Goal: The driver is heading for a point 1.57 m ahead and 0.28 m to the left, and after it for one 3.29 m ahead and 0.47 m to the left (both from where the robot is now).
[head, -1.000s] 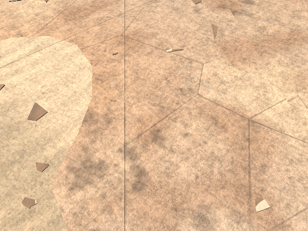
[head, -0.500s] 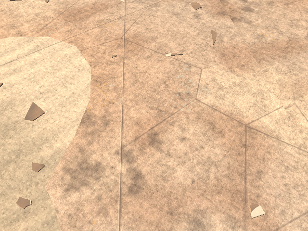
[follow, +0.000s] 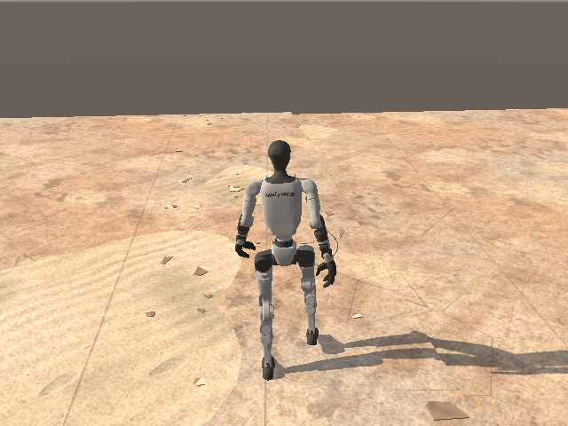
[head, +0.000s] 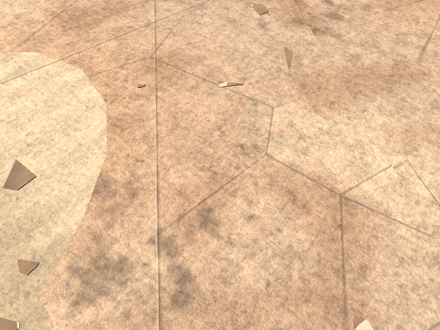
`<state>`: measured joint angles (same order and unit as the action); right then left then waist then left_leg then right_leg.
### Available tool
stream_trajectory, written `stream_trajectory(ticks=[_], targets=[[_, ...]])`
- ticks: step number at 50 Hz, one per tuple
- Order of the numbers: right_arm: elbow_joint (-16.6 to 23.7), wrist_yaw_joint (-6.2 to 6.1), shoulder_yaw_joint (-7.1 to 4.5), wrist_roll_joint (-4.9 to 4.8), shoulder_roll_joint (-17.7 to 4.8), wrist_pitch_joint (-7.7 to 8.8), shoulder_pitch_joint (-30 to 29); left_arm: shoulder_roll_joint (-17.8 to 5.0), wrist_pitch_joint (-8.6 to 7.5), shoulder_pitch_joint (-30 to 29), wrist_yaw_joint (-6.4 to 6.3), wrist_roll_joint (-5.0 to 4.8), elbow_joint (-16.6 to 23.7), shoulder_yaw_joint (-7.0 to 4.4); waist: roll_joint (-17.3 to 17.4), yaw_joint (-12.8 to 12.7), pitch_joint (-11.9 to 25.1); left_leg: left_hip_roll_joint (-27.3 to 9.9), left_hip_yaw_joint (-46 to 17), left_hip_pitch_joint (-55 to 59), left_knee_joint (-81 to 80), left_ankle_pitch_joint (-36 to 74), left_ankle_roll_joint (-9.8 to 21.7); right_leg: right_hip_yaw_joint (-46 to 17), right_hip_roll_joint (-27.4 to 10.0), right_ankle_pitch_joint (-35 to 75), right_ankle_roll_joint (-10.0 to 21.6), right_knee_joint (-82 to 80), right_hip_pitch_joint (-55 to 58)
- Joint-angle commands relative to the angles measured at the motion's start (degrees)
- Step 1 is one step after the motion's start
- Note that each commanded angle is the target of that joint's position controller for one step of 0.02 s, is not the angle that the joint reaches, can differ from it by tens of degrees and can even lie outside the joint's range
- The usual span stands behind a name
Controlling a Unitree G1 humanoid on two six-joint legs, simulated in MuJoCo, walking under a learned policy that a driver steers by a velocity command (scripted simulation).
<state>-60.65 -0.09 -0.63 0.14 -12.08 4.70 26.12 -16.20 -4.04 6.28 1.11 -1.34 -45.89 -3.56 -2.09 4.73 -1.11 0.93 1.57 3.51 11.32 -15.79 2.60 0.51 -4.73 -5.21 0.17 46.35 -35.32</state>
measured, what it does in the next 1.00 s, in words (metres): walks ahead: right foot, then left foot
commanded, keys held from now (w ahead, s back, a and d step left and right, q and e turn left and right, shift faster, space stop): w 0.70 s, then no key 0.30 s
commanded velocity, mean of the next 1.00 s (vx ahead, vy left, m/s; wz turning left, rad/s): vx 0.42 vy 0.00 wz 0.00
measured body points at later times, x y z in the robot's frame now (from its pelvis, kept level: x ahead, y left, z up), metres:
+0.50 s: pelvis +0.28 -0.05 +0.00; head +0.30 -0.04 +0.45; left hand +0.29 +0.23 -0.14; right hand +0.44 -0.31 -0.11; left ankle +0.42 +0.13 -0.68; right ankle +0.26 -0.13 -0.75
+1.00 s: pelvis +0.53 +0.03 +0.00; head +0.56 +0.05 +0.45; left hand +0.64 +0.30 -0.14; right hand +0.60 -0.23 -0.13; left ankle +0.55 +0.11 -0.75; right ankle +0.60 -0.13 -0.70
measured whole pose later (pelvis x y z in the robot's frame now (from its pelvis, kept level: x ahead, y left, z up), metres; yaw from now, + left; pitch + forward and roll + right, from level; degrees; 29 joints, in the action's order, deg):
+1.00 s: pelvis +0.53 +0.03 +0.00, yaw +0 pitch +1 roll +0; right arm -53.4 0.9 -1.8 1.3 -13.4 4.5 12.5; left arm -16.0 -2.0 8.2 -1.5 0.0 -52.4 -2.7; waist -2.8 1.1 -2.9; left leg 3.0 3.9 -12.2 18.4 -7.3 4.4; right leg -2.5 -4.8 -12.8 -1.6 46.1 -30.5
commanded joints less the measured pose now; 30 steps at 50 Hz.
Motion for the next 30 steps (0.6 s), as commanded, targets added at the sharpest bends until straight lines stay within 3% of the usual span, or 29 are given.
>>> stream_trajectory(ticks=[1,4,6,8,9,10,11,12,13,14,15,16,17,20,23,26,30], targets=[[2.3,-0.95,-1.79,-0.14,-10.7,0.21,1.8,0.1,-1.06,-11.9,0.76,-0.27,6.7,0.91,7.8,1.2,-6.7,-11.7,-6.1,-4.8,-6.3,19.9,6.9,3.1,2.2,6.3,-0.6,-10.0,-1.2],[1.6,-1.05,-2.19,-0.91,-11.0,0.05,3.2,-1.0,-1.34,-15.0,1.51,-0.60,8.1,0.93,8.1,0.5,-8.3,-14.2,-5.7,-1.6,-5.6,21.9,7.0,2.0,2.5,7.0,1.2,-14.8,-0.4],[1.9,-1.10,-2.73,-1.05,-11.7,-0.25,2.3,-2.7,-1.67,-14.2,1.91,-0.48,8.3,0.43,8.2,-1.7,-6.7,-15.7,-4.9,2.1,-2.1,31.3,6.1,1.7,3.2,4.9,3.2,-16.7,2.2],[2.6,-1.16,-3.45,-0.64,-13.3,-0.91,0.6,-5.8,-1.61,-6.5,1.57,-0.28,6.3,-1.09,10.0,-6.8,0.1,-15.7,-3.6,4.0,8.3,52.1,4.8,3.5,6.3,2.0,5.7,-16.0,13.4],[3.1,-1.19,-3.33,-0.30,-12.8,-1.47,-0.2,-7.9,-1.32,3.4,1.04,-0.45,3.2,-2.42,9.5,-11.7,6.1,-13.4,-1.9,1.0,19.4,56.5,3.4,4.4,7.5,2.9,7.4,-16.9,26.0],[4.5,-1.20,-2.63,0.44,-11.3,-1.55,-0.3,-10.6,-0.89,14.2,0.29,0.08,0.5,-3.35,6.0,-15.6,13.6,-11.2,-1.7,-12.7,35.6,42.0,2.1,-5.2,-0.8,0.8,10.6,-14.4,45.0],[5.2,-0.32,-0.12,0.21,-1.9,-0.45,8.1,-14.8,-0.80,18.7,0.59,0.85,-1.5,-4.06,-10.9,-10.5,24.1,0.9,-2.3,-34.1,58.3,-3.1,-1.4,-35.4,-16.4,-16.0,20.7,-20.9,63.9],[4.8,0.18,-1.21,-1.32,-6.7,1.39,3.9,-9.1,-0.81,17.2,0.67,0.60,-1.7,-2.46,-8.7,-12.4,22.1,0.9,-10.2,-40.3,66.2,-15.8,-0.3,-45.1,-16.9,-22.0,19.8,-30.2,59.9],[7.7,0.38,-2.55,-3.17,-10.7,2.41,-2.8,-7.1,-1.11,11.2,0.55,0.48,-1.3,-1.65,-7.1,-10.7,10.5,-2.2,-8.8,-45.0,67.9,-12.1,0.7,-35.9,-15.0,-19.6,16.8,-31.8,50.5],[8.6,0.05,-2.54,-3.20,-10.8,2.88,-6.2,-5.7,-1.51,6.4,0.64,0.65,-0.6,-1.18,-1.5,-8.7,5.5,-5.4,-7.5,-42.9,65.2,-6.5,1.1,-28.1,-13.0,-12.3,15.4,-33.4,41.0],[8.7,-0.37,-2.91,-2.39,-10.2,2.71,-7.3,-4.3,-1.93,3.7,0.96,1.17,-0.5,-0.81,1.0,-6.7,2.5,-7.3,-6.6,-40.4,61.8,-3.1,0.7,-22.0,-10.7,-5.4,14.4,-34.8,33.6],[8.4,-0.52,-3.07,-1.79,-9.1,1.98,-5.7,-3.2,-2.32,2.3,1.09,1.77,-0.7,-0.48,-0.5,-4.5,2.3,-9.1,-7.1,-36.3,59.5,-1.0,0.6,-17.7,-8.7,-2.2,13.7,-36.2,29.1],[8.3,-0.53,-2.97,-1.54,-7.7,1.21,-4.6,-2.8,-2.46,2.0,1.27,1.72,-1.1,-0.39,-1.3,-3.4,2.1,-9.6,-7.0,-34.1,57.8,-0.5,0.2,-15.7,-7.8,-1.4,13.8,-37.7,26.3],[10.2,-0.81,-2.92,-0.88,-6.7,-0.28,-7.6,-4.6,-3.04,3.9,0.79,1.20,-3.2,-0.66,-1.3,-2.6,-1.1,-10.8,-5.6,-36.1,51.2,1.9,-1.6,-11.1,-7.3,0.6,14.9,-41.2,21.4],[13.1,-0.64,-2.85,-0.19,-7.0,-0.14,-15.1,-6.5,-2.71,7.1,-0.44,1.16,-4.5,-1.04,-0.2,-4.5,-3.0,-10.9,-4.9,-40.7,39.7,12.1,-3.2,-8.2,-6.3,1.8,14.3,-42.3,23.0],[14.9,0.07,-2.20,-0.44,-5.9,0.55,-21.8,-7.8,-2.25,10.1,-1.08,0.64,-5.6,-1.18,0.2,-6.9,-3.3,-8.2,-2.3,-37.4,27.4,20.8,-3.5,-4.3,-4.6,3.3,12.2,-41.9,23.8],[17.5,1.23,-1.96,-1.20,-6.6,0.83,-27.9,-8.5,-1.28,14.9,-1.26,-0.11,-8.0,-1.37,-0.2,-8.8,-3.9,-6.8,-2.6,-38.1,20.6,20.3,-2.6,-4.7,-7.7,3.1,11.4,-38.8,31.7]])
Velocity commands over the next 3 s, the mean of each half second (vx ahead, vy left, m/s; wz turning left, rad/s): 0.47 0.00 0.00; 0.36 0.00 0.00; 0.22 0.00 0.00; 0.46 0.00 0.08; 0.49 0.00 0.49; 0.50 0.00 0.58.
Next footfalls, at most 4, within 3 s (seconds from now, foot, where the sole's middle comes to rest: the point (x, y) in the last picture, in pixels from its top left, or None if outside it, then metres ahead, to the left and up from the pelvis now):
0.20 right None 0.30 -0.14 -0.78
0.72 left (163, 300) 0.59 0.11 -0.78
1.14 right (234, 274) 0.67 -0.11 -0.78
1.60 right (237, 234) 0.82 -0.14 -0.78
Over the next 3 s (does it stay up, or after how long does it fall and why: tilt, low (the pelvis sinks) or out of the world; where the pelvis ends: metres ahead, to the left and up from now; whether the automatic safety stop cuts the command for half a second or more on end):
stays up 1.43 0.10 0.00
